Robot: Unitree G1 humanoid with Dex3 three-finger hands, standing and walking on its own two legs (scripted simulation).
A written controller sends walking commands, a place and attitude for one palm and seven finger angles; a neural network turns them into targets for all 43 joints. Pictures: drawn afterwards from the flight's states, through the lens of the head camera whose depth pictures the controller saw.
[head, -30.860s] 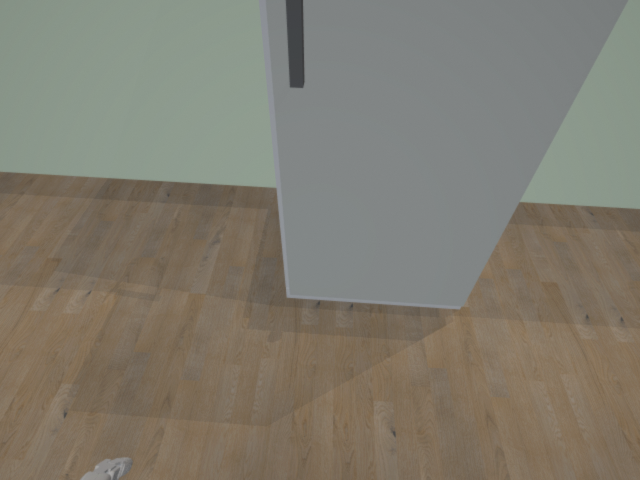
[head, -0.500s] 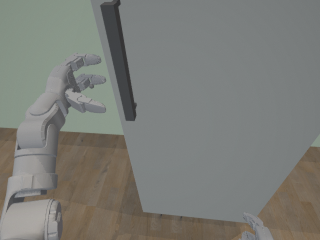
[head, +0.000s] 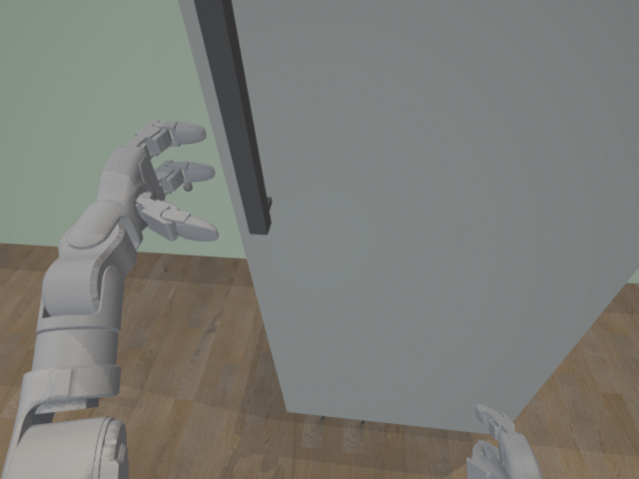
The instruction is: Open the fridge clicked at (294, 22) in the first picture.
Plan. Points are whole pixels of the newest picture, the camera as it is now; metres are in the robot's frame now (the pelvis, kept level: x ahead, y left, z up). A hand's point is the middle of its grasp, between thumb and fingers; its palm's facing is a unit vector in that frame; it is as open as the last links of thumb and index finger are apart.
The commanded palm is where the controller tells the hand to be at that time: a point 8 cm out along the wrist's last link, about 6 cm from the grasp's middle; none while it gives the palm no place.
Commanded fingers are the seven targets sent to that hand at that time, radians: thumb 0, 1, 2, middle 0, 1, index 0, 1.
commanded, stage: move the hooked fingers beside the handle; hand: left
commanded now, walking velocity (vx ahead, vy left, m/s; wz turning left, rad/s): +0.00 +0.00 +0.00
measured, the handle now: (246, 127) +0.44 +0.11 +0.26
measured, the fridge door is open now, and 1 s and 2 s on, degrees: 0 0 0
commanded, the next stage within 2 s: none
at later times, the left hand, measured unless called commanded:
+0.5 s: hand (169, 150) +0.37 +0.18 +0.27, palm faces -0.02 -1.00 -0.03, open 13.9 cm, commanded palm +0.35 +0.23 +0.24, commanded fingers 0.00 -0.50 0.30 -0.30 -1.20 -0.30 -1.20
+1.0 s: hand (174, 174) +0.39 +0.19 +0.22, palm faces +0.00 -1.00 -0.05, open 13.9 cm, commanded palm +0.36 +0.23 +0.24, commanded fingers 0.00 -0.50 0.30 -0.30 -1.20 -0.30 -1.20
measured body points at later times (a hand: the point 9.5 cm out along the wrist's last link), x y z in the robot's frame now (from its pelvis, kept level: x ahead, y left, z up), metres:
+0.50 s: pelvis +0.00 +0.00 +0.00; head -0.03 -0.02 +0.45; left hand +0.36 +0.23 +0.27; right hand +0.18 -0.23 -0.09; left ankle -0.01 +0.12 -0.74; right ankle -0.05 -0.10 -0.74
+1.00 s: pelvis +0.00 +0.01 +0.00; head -0.02 -0.02 +0.45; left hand +0.39 +0.25 +0.23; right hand +0.17 -0.23 -0.09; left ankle -0.01 +0.12 -0.74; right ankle -0.05 -0.10 -0.74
